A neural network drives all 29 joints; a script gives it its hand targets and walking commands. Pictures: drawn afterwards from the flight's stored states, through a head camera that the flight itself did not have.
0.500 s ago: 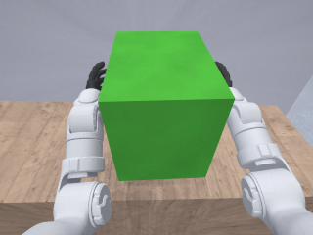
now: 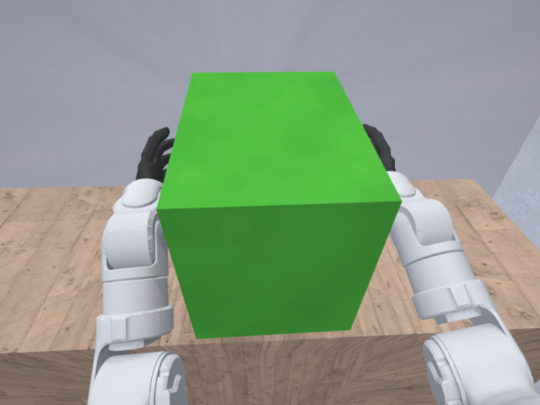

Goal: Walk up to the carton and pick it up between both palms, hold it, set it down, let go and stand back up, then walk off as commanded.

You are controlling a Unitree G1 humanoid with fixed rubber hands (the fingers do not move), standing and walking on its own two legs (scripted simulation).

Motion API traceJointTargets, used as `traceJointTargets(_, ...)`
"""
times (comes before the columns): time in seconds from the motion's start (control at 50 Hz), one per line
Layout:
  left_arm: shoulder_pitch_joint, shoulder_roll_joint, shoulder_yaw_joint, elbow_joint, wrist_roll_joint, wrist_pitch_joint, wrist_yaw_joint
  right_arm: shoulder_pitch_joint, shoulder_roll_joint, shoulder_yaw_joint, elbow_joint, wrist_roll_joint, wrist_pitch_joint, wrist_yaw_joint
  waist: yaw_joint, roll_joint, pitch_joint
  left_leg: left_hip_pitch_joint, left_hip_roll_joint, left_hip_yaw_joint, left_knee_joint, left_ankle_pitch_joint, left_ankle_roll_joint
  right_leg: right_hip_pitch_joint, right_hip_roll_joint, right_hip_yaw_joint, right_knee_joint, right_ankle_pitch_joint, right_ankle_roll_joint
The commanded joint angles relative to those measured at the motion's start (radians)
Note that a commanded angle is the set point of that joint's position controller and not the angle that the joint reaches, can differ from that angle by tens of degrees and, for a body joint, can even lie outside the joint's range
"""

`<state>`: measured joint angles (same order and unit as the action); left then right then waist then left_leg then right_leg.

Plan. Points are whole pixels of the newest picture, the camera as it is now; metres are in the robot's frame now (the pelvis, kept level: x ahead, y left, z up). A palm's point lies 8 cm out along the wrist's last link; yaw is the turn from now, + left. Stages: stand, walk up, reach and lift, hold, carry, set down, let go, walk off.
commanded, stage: hold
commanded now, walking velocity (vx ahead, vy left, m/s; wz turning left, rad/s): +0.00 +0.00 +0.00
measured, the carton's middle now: (269, 197) +0.36 +0.00 +0.17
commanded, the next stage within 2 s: none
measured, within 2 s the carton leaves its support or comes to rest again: neither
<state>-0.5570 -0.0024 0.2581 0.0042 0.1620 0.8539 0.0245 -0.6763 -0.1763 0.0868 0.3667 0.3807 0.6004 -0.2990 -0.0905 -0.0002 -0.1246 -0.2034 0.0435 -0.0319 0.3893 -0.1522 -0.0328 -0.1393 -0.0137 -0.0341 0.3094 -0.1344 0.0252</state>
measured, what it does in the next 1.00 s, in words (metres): stands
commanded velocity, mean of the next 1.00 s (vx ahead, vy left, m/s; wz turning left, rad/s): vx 0.00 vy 0.00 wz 0.00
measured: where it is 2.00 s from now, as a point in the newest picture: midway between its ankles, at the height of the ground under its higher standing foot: outside the picture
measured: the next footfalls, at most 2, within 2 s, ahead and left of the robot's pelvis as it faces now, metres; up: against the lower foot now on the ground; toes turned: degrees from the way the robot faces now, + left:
none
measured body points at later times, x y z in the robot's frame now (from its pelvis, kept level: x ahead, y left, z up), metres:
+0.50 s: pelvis +0.01 +0.00 +0.00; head -0.05 +0.03 +0.45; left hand +0.40 +0.15 +0.22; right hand +0.40 -0.16 +0.23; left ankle +0.04 +0.13 -0.75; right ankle +0.02 -0.14 -0.75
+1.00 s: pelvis +0.01 +0.00 +0.00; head -0.05 +0.02 +0.45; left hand +0.38 +0.15 +0.20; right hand +0.38 -0.16 +0.20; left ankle +0.04 +0.13 -0.75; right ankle +0.02 -0.14 -0.75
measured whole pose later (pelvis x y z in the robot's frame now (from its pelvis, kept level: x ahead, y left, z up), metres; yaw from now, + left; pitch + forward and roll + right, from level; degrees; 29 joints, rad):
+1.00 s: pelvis +0.01 +0.00 +0.00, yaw +0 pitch -2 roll -1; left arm -0.57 0.01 0.26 0.05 0.17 0.83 0.02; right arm -0.69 -0.16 0.07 0.41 0.37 0.59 -0.29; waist -0.10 -0.01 -0.12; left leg -0.20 0.04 -0.04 0.40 -0.17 -0.03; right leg -0.13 -0.01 -0.03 0.31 -0.15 0.03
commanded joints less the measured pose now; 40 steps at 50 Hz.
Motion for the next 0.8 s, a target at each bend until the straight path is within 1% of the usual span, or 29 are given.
traceJointTargets(0.0,-0.891,-0.554,-0.466,0.06,-0.118,-0.124,-0.144,-1.01,0.703,0.203,-0.225,0.017,-0.107,0.17,0.041,-0.005,-0.283,0.099,-0.084,0.032,-0.102,-0.094,0.023,0.037,0.077,0.011,-0.04,-0.131,0.008)
traceJointTargets(0.02,-0.928,-0.53,-0.429,0.137,-0.105,-0.128,-0.147,-1.026,0.699,0.179,-0.145,-0.008,-0.104,0.185,0.05,-0.018,-0.243,0.071,-0.087,0.036,-0.121,-0.193,0.039,0.01,0.065,0.016,-0.057,-0.239,0.007)
traceJointTargets(0.06,-0.903,-0.534,-0.412,0.16,-0.105,-0.136,-0.153,-1.021,0.715,0.156,-0.142,-0.027,-0.118,0.197,0.04,-0.038,-0.278,0.082,-0.088,0.049,-0.117,-0.158,0.059,0.016,0.068,0.024,-0.044,-0.21,0.001)
traceJointTargets(0.08,-0.955,-0.521,-0.386,0.195,-0.093,-0.143,-0.157,-1.029,0.711,0.139,-0.054,-0.036,-0.11,0.2,0.036,-0.039,-0.243,0.083,-0.091,0.045,-0.126,-0.176,0.056,-0.003,0.066,0.02,-0.061,-0.251,0.007)
traceJointTargets(0.14,-0.984,-0.545,-0.366,0.299,-0.084,-0.154,-0.164,-1.096,0.693,0.082,0.004,-0.063,-0.125,0.209,0.0,-0.011,-0.213,0.063,-0.096,0.044,-0.127,-0.216,0.058,0.009,0.062,0.023,-0.067,-0.275,0.001)
traceJointTargets(0.18,-1.011,-0.541,-0.374,0.277,-0.104,-0.171,-0.166,-1.081,0.696,0.075,0.034,-0.068,-0.134,0.211,-0.003,0.006,-0.272,0.067,-0.094,0.041,-0.117,-0.173,0.056,0.037,0.071,0.021,-0.056,-0.209,0.008)
traceJointTargets(0.2,-0.973,-0.533,-0.343,0.335,-0.088,-0.173,-0.162,-1.075,0.7,0.07,0.065,-0.071,-0.135,0.209,0.006,-0.011,-0.236,0.052,-0.096,0.043,-0.121,-0.206,0.059,0.028,0.066,0.018,-0.062,-0.24,0.008)
traceJointTargets(0.22,-1.042,-0.563,-0.374,0.278,-0.107,-0.184,-0.162,-1.111,0.709,0.072,0.031,-0.067,-0.149,0.206,-0.015,-0.002,-0.301,0.069,-0.096,0.037,-0.111,-0.154,0.051,0.069,0.073,0.011,-0.051,-0.183,0.006)
traceJointTargets(0.28,-1.042,-0.53,-0.341,0.297,-0.089,-0.195,-0.147,-1.076,0.732,0.095,0.099,-0.051,-0.145,0.211,0.01,0.005,-0.285,0.069,-0.1,0.038,-0.111,-0.147,0.054,0.067,0.073,0.01,-0.055,-0.175,0.015)
traceJointTargets(0.3,-0.999,-0.552,-0.336,0.278,-0.091,-0.193,-0.145,-1.094,0.735,0.11,0.047,-0.031,-0.157,0.212,0.017,0.009,-0.331,0.093,-0.101,0.04,-0.103,-0.101,0.055,0.083,0.076,0.005,-0.046,-0.12,0.017)
traceJointTargets(0.32,-1.003,-0.579,-0.38,0.243,-0.114,-0.195,-0.143,-1.087,0.722,0.115,0.019,-0.021,-0.157,0.204,-0.012,0.035,-0.355,0.115,-0.096,0.029,-0.091,-0.06,0.035,0.092,0.077,0.008,-0.045,-0.078,0.016)
traceJointTargets(0.34,-0.965,-0.551,-0.334,0.327,-0.087,-0.184,-0.145,-1.087,0.694,0.106,0.051,-0.025,-0.151,0.199,0.009,0.03,-0.275,0.093,-0.097,0.028,-0.105,-0.089,0.038,0.068,0.079,0.011,-0.065,-0.12,0.016)
traceJointTargets(0.4,-0.972,-0.563,-0.384,0.194,-0.101,-0.192,-0.137,-1.051,0.743,0.161,-0.011,0.013,-0.161,0.189,0.013,0.037,-0.361,0.15,-0.104,0.027,-0.085,0.024,0.027,0.125,0.08,0.004,-0.051,-0.002,0.031)
traceJointTargets(0.42,-0.926,-0.571,-0.389,0.186,-0.098,-0.187,-0.135,-1.019,0.721,0.184,-0.029,0.032,-0.154,0.183,0.005,0.033,-0.367,0.181,-0.107,0.028,-0.066,0.09,0.018,0.143,0.087,0.0,-0.046,0.05,0.034)
traceJointTargets(0.46,-0.89,-0.56,-0.414,0.137,-0.116,-0.179,-0.128,-1.032,0.723,0.259,-0.155,0.096,-0.149,0.159,0.025,0.02,-0.432,0.208,-0.115,0.02,-0.027,0.218,0.012,0.208,0.092,0.003,-0.03,0.196,0.037)
traceJointTargets(0.5,-0.814,-0.563,-0.456,0.071,-0.125,-0.167,-0.129,-1.005,0.712,0.318,-0.247,0.14,-0.141,0.135,0.005,0.039,-0.5,0.231,-0.123,0.005,0.006,0.31,-0.005,0.269,0.094,0.011,-0.008,0.341,0.044)
traceJointTargets(0.52,-0.785,-0.555,-0.473,0.039,-0.14,-0.165,-0.127,-1.01,0.7,0.357,-0.327,0.172,-0.139,0.121,0.013,0.018,-0.542,0.252,-0.13,0.002,0.027,0.372,-0.009,0.293,0.099,0.013,-0.001,0.421,0.052)
traceJointTargets(0.54,-0.772,-0.56,-0.494,-0.01,-0.146,-0.155,-0.125,-0.963,0.699,0.374,-0.337,0.201,-0.126,0.112,0.012,0.035,-0.549,0.266,-0.13,-0.004,0.041,0.418,-0.018,0.303,0.107,0.006,0.01,0.466,0.054)
traceJointTargets(0.56,-0.731,-0.569,-0.526,-0.05,-0.16,-0.149,-0.126,-0.927,0.699,0.382,-0.391,0.203,-0.121,0.098,-0.01,0.036,-0.571,0.278,-0.13,-0.008,0.053,0.461,-0.028,0.325,0.109,0.011,0.019,0.539,0.051)
traceJointTargets(0.58,-0.768,-0.587,-0.56,-0.085,-0.169,-0.15,-0.124,-0.897,0.694,0.377,-0.377,0.196,-0.111,0.09,-0.034,0.061,-0.555,0.278,-0.124,-0.016,0.058,0.476,-0.044,0.317,0.112,0.007,0.021,0.516,0.046)
traceJointTargets(0.62,-0.704,-0.58,-0.57,-0.157,-0.163,-0.134,-0.123,-0.817,0.686,0.401,-0.405,0.23,-0.093,0.081,-0.019,0.065,-0.56,0.311,-0.118,-0.025,0.071,0.571,-0.05,0.32,0.118,0.007,0.033,0.592,0.046)
traceJointTargets(0.64,-0.691,-0.576,-0.567,-0.14,-0.144,-0.119,-0.125,-0.779,0.669,0.395,-0.368,0.225,-0.081,0.08,-0.028,0.098,-0.504,0.311,-0.111,-0.028,0.065,0.556,-0.059,0.273,0.119,0.009,0.026,0.537,0.043)
traceJointTargets(0.66,-0.674,-0.583,-0.593,-0.195,-0.156,-0.113,-0.125,-0.768,0.681,0.402,-0.415,0.227,-0.084,0.079,-0.014,0.083,-0.552,0.329,-0.106,-0.028,0.07,0.6,-0.068,0.304,0.13,0.003,0.028,0.56,0.04)
traceJointTargets(0.68,-0.676,-0.567,-0.577,-0.173,-0.142,-0.099,-0.125,-0.738,0.647,0.379,-0.368,0.231,-0.065,0.078,-0.039,0.133,-0.475,0.304,-0.113,-0.022,0.065,0.565,-0.072,0.282,0.12,0.017,0.022,0.548,0.029)
traceJointTargets(0.7,-0.621,-0.568,-0.57,-0.146,-0.121,-0.085,-0.137,-0.706,0.639,0.374,-0.363,0.215,-0.058,0.077,-0.035,0.094,-0.45,0.29,-0.107,-0.027,0.054,0.541,-0.067,0.296,0.123,0.008,0.022,0.53,0.033)
traceJointTargets(0.72,-0.659,-0.571,-0.601,-0.254,-0.142,-0.095,-0.139,-0.723,0.663,0.395,-0.422,0.231,-0.067,0.076,-0.03,0.101,-0.557,0.311,-0.108,-0.021,0.061,0.573,-0.068,0.344,0.124,0.011,0.035,0.602,0.038)
traceJointTargets(0.74,-0.65,-0.536,-0.597,-0.207,-0.138,-0.086,-0.142,-0.672,0.631,0.367,-0.384,0.216,-0.049,0.072,-0.055,0.103,-0.437,0.269,-0.109,-0.022,0.047,0.467,-0.068,0.305,0.111,0.02,0.023,0.52,0.037)
traceJointTargets(0.76,-0.704,-0.576,-0.618,-0.267,-0.15,-0.094,-0.139,-0.743,0.668,0.39,-0.45,0.23,-0.068,0.08,-0.029,0.112,-0.52,0.276,-0.107,-0.018,0.05,0.496,-0.069,0.318,0.117,0.015,0.037,0.517,0.034)
traceJointTargets(0.78,-0.681,-0.558,-0.613,-0.228,-0.152,-0.099,-0.135,-0.729,0.657,0.379,-0.454,0.214,-0.061,0.078,-0.035,0.096,-0.47,0.252,-0.107,-0.019,0.041,0.456,-0.063,0.289,0.108,0.025,0.031,0.498,0.035)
